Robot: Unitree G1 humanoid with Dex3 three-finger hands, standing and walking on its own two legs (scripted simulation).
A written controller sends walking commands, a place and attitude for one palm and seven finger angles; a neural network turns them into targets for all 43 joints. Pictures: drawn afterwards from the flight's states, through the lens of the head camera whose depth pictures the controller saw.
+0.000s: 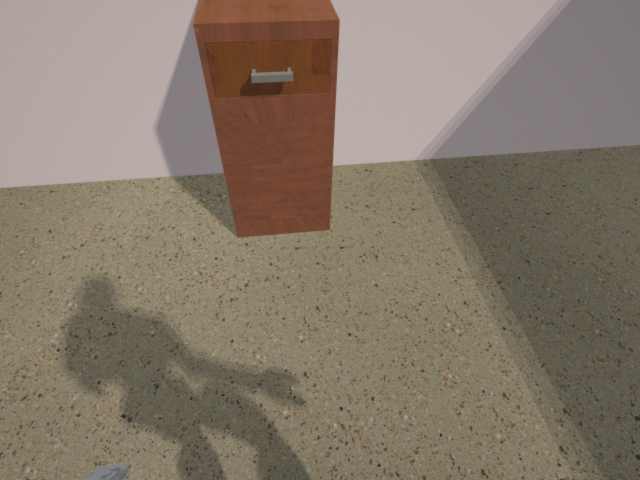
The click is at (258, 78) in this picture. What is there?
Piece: drawer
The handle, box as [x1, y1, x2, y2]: [251, 68, 292, 82]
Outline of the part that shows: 292,71 290,70 290,68 287,68 287,70 284,72 256,73 255,70 252,69 251,79 252,82 292,80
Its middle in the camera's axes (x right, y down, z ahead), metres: -0.15 -0.49 +1.16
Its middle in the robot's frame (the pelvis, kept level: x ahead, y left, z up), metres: +1.19 +0.21 -0.04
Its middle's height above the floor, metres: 0.73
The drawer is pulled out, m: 0.00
